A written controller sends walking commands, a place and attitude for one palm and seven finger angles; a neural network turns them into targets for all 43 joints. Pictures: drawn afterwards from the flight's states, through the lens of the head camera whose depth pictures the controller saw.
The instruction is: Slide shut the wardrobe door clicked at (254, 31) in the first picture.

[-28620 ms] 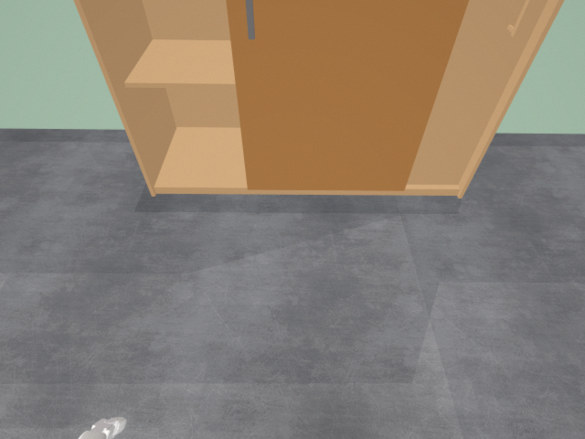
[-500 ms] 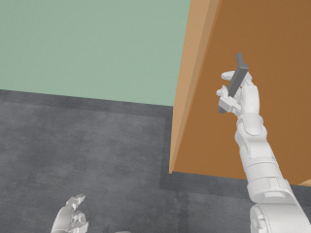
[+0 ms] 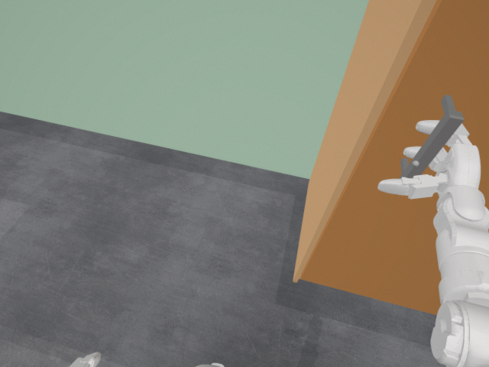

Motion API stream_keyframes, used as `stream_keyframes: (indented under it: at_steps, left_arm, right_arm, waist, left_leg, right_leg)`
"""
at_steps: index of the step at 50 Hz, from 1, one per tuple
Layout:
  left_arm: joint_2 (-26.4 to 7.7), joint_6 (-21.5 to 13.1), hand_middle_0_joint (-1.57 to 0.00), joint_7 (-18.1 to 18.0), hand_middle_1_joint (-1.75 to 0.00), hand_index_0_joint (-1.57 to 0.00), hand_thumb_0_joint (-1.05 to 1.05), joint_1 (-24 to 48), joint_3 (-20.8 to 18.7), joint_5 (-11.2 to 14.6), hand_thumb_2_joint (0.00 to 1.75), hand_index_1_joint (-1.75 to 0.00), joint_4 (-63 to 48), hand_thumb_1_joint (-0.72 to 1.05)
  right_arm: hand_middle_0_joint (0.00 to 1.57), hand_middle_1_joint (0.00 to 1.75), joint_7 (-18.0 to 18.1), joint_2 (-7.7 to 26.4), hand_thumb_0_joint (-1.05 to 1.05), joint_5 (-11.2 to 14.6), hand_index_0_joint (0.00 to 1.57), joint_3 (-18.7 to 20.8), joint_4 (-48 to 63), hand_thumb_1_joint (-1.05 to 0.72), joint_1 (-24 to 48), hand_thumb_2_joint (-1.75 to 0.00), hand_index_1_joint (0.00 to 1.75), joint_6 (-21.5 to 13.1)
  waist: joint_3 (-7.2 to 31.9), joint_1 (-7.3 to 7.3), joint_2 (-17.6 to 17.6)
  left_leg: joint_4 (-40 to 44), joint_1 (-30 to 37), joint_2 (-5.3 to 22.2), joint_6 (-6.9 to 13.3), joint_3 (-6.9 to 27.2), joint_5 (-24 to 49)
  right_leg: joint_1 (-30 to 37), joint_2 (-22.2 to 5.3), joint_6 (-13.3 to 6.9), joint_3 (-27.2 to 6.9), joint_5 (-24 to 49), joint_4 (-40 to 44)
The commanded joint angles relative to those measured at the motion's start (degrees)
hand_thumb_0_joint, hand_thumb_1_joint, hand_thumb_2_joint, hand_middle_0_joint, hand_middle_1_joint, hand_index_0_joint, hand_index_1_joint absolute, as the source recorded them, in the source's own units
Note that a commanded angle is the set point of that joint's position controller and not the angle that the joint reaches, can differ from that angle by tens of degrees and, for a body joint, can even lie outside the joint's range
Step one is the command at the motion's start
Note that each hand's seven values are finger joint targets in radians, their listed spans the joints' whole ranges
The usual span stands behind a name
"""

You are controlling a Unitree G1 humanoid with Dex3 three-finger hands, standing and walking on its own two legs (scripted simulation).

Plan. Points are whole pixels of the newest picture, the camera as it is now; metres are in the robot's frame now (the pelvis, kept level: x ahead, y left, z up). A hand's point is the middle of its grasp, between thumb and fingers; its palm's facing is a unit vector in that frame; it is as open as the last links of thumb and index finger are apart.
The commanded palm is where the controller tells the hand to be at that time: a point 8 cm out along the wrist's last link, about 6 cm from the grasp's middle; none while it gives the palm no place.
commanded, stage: loosen the grip on the handle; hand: right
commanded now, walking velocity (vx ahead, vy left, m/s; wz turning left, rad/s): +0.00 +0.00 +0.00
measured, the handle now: (424, 145) +0.50 -0.25 +0.11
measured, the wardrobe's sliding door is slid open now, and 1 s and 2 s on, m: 0.00 0.00 0.00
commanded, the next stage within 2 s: slip the hand off the handle in 0.12 s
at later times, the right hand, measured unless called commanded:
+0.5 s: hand (436, 167) +0.45 -0.26 +0.11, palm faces +0.21 +0.97 -0.10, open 14.5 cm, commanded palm +0.41 -0.31 +0.11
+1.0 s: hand (456, 182) +0.42 -0.29 +0.10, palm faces +0.19 +0.98 -0.09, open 14.6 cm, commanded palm +0.37 -0.33 +0.11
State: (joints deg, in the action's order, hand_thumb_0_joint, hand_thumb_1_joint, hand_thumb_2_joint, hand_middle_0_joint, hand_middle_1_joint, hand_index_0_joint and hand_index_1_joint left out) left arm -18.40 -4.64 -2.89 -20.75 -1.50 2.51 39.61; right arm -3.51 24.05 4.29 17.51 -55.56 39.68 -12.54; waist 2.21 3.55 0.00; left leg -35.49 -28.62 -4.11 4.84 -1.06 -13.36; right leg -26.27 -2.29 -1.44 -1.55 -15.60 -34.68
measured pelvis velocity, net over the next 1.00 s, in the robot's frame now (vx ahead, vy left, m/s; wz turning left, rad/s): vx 0.03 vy -0.08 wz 0.00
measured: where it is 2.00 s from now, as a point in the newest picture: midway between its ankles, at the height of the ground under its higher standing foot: outside the picture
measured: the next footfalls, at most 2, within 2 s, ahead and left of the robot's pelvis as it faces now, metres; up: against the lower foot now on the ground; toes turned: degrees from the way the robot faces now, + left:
none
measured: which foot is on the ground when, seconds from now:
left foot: down 0.00-1.00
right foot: down 0.00-1.00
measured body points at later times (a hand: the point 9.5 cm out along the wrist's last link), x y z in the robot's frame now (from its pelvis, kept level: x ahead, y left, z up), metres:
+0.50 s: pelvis +0.02 -0.07 +0.00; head +0.05 -0.08 +0.45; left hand +0.13 +0.18 -0.10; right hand +0.43 -0.32 +0.11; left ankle +0.05 +0.06 -0.72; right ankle +0.03 -0.17 -0.72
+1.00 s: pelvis +0.03 -0.08 +0.00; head +0.04 -0.09 +0.45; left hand +0.13 +0.17 -0.11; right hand +0.41 -0.34 +0.11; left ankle +0.05 +0.06 -0.72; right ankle +0.03 -0.17 -0.72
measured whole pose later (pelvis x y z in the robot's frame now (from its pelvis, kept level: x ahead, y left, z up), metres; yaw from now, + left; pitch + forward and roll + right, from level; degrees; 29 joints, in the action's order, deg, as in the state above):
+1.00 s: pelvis +0.03 -0.08 +0.00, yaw +0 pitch +6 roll +2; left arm -14.0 -5.3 -2.1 -20.7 1.1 1.2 37.0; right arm -1.5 17.1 4.9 13.9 -35.7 25.3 -7.5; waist 5.6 1.3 1.0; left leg -36.4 -25.6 -0.5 -1.1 0.9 -16.8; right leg -25.6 1.6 -2.4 -0.4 -20.4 -40.1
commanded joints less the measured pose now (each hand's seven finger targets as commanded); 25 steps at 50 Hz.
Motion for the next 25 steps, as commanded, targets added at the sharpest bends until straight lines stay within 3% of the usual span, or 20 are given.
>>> stream_keyframes:
  at_steps: [1,2,4,6,7,8,10,13,14,16,18,20,23,25]
  left_arm:
    - [-5.1,-3.9,-0.2,-0.6,-0.3,-0.2,0.0,2.7,-0.9,0.1,0.9,-0.3,-7.6,0.9]
    - [-5.4,-4.0,-0.2,-0.8,-0.3,-0.2,0.0,2.7,-1.1,0.0,0.9,-0.3,-7.2,0.9]
    - [-5.4,-4.0,-0.2,-0.9,-0.3,-0.2,0.0,2.6,-0.9,-0.4,0.9,-0.3,-7.1,0.9]
    - [-5.0,-4.2,-0.2,-0.8,-0.3,-0.2,0.0,1.8,-0.8,-0.5,0.9,-0.3,-7.0,0.9]
    - [-5.0,-4.2,-0.2,-0.8,-0.3,-0.2,0.0,1.6,-0.8,-0.7,0.9,-0.3,-7.0,0.9]
    - [-4.8,-4.2,-0.2,-0.8,-0.3,-0.2,0.0,1.7,-0.7,-0.8,0.9,-0.3,-7.4,0.9]
    - [-4.7,-4.4,-0.2,-0.7,-0.3,-0.2,0.0,1.5,-0.8,-1.0,0.9,-0.3,-7.7,0.9]
    - [-4.7,-4.4,-0.2,-0.8,-0.3,-0.2,0.0,0.9,-0.5,-1.2,0.9,-0.3,-7.7,0.9]
    - [-4.8,-4.3,-0.2,-1.0,-0.3,-0.2,0.0,1.1,-0.4,-1.3,0.9,-0.3,-7.6,0.9]
    - [-4.5,-4.2,-0.2,-1.0,-0.3,-0.2,0.0,1.1,-0.4,-1.4,0.9,-0.3,-7.8,0.9]
    - [-4.1,-4.3,-0.2,-0.9,-0.3,-0.2,0.0,1.3,-0.4,-1.6,0.9,-0.3,-8.2,0.9]
    - [-4.2,-4.2,-0.2,-0.8,-0.3,-0.2,0.0,1.2,-0.6,-1.9,0.9,-0.3,-8.1,0.9]
    - [-4.5,-4.0,-0.2,-0.8,-0.3,-0.2,0.0,1.4,-0.5,-1.6,0.9,-0.3,-8.2,0.9]
    - [-4.5,-4.0,-0.2,-0.7,-0.3,-0.2,0.0,1.6,-0.6,-1.6,0.9,-0.3,-8.2,0.9]
  right_arm:
    - [0.26,1.17,0.6,8.3,0.0,2.2,0.26,-1.3,12.1,0.55,23.0,-0.2,1.17,-3.3]
    - [0.25,1.15,1.3,10.6,0.0,2.2,0.25,0.7,12.1,0.55,22.6,-0.2,1.15,-3.3]
    - [0.25,1.15,2.4,11.7,0.0,1.0,0.25,0.7,13.5,0.55,24.1,-0.2,1.15,-3.5]
    - [0.25,1.15,3.4,10.6,0.0,-0.2,0.25,-0.5,13.0,0.55,24.4,-0.2,1.15,-3.4]
    - [0.25,1.15,3.8,11.0,0.0,-0.6,0.25,0.0,13.0,0.55,23.2,-0.2,1.15,-3.3]
    - [0.25,1.15,4.1,10.0,0.0,-0.6,0.25,-0.4,14.2,0.55,23.1,-0.2,1.15,-3.5]
    - [0.25,1.15,4.8,9.0,0.0,-0.3,0.25,-0.2,17.1,0.55,22.8,-0.2,1.15,-3.7]
    - [0.25,1.15,5.5,8.4,0.0,-0.2,0.25,0.5,14.9,0.55,21.6,-0.2,1.15,-3.2]
    - [0.25,1.15,5.9,9.9,0.0,-0.5,0.25,1.3,15.4,0.55,22.1,-0.2,1.15,-3.4]
    - [0.25,1.15,6.5,9.7,0.0,-1.6,0.25,1.2,17.2,0.55,22.6,-0.2,1.15,-3.7]
    - [0.25,1.15,6.7,7.7,0.0,-2.2,0.25,0.0,19.9,0.55,22.5,-0.2,1.15,-4.1]
    - [0.25,1.15,6.9,7.8,0.0,-2.4,0.25,0.4,22.0,0.55,22.0,-0.2,1.15,-4.4]
    - [0.25,1.15,6.1,5.9,0.0,-1.3,0.25,-0.3,21.8,0.55,18.9,-0.2,1.15,-3.2]
    - [0.25,1.15,5.5,4.1,0.0,-1.1,0.25,-1.8,22.7,0.55,19.3,-0.2,1.15,-2.3]
  waist:
    - [16.6,-0.61,-4.8]
    - [15.8,-0.76,-4.7]
    - [15.7,-0.79,-1.7]
    - [15.2,-0.21,-2.2]
    - [15.7,-0.62,-2.5]
    - [16.3,-0.69,-1.0]
    - [19.4,-1.12,-0.4]
    - [17.6,-0.66,-3.0]
    - [17.1,-0.49,-3.0]
    - [18.7,-0.77,-1.1]
    - [20.9,-1.05,2.3]
    - [22.7,-1.15,3.4]
    - [20.2,-1.11,2.0]
    - [19.4,-1.15,3.7]
  left_leg:
    - [12.3,14.8,7.3,-5.5,10.9,-7.6]
    - [12.3,14.4,7.3,-5.6,10.9,-7.7]
    - [11.6,14.0,7.2,-5.2,10.6,-7.1]
    - [10.8,12.7,6.5,-5.2,8.8,-4.9]
    - [10.1,12.7,6.0,-5.0,7.7,-3.6]
    - [9.5,12.7,5.7,-4.8,6.9,-1.3]
    - [7.7,13.7,4.9,-4.4,5.0,3.0]
    - [7.1,12.3,4.5,-4.7,3.7,4.4]
    - [6.9,12.2,4.4,-4.6,3.6,4.6]
    - [5.3,11.8,4.1,-4.2,2.4,6.9]
    - [3.7,11.1,3.7,-3.6,1.5,9.7]
    - [2.7,10.4,3.4,-3.3,0.8,11.3]
    - [2.2,8.2,3.0,-3.0,-0.4,10.6]
    - [1.9,6.5,3.0,-2.8,-0.7,9.9]
  right_leg:
    - [-1.3,3.2,-1.6,2.6,-3.5,2.6]
    - [-1.6,3.2,-1.7,2.7,-3.2,2.5]
    - [-1.2,3.4,-1.8,2.7,-2.6,2.3]
    - [-0.2,3.3,-2.1,2.8,-1.2,2.5]
    - [0.5,3.3,-2.1,2.7,-0.4,2.6]
    - [1.7,3.4,-2.1,2.9,0.8,2.6]
    - [4.2,3.4,-2.1,2.7,3.3,2.7]
    - [3.7,3.4,-1.9,3.0,3.2,2.3]
    - [3.6,3.3,-2.0,2.8,3.5,2.1]
    - [5.4,3.1,-1.9,2.6,5.4,2.2]
    - [8.0,2.9,-1.5,2.2,8.4,1.7]
    - [10.5,2.5,-1.2,1.4,11.9,1.2]
    - [11.4,1.6,-0.3,0.0,13.9,1.5]
    - [12.8,1.1,0.3,-1.0,16.3,1.6]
